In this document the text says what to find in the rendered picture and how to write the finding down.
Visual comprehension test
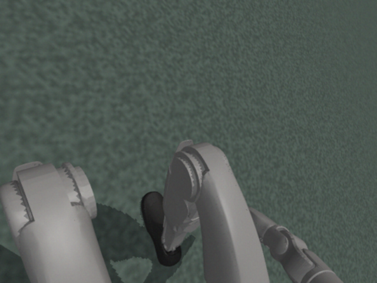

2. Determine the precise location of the right robot foot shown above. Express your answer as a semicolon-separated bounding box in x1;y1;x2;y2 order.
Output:
141;192;181;266

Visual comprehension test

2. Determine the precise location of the right robot arm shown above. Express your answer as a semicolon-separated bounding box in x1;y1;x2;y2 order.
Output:
263;225;344;283

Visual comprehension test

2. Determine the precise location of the right robot hand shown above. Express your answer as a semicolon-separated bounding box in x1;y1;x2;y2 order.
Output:
248;207;277;244

